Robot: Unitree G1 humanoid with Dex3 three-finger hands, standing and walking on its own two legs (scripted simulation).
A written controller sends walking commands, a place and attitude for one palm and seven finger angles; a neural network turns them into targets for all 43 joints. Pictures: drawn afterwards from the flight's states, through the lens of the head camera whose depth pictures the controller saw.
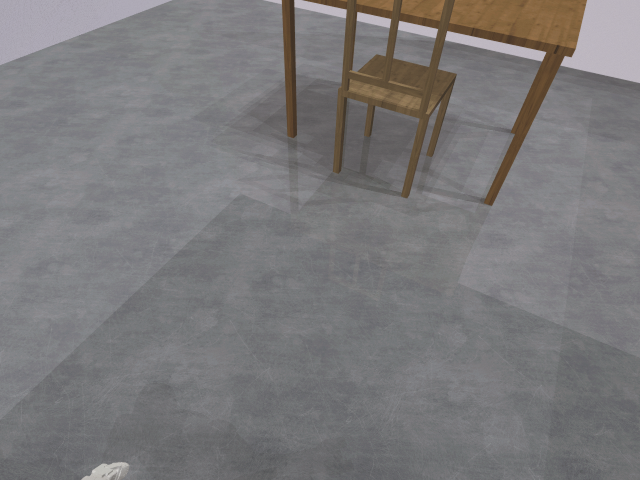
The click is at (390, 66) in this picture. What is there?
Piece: chair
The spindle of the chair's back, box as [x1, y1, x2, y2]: [382, 0, 401, 81]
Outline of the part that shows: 401,0 394,0 382,78 382,80 385,81 389,79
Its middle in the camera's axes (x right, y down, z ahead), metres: +0.26 -0.75 +1.42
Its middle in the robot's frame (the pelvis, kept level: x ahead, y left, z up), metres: +1.57 -0.19 -0.06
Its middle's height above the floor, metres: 0.71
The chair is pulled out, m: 0.00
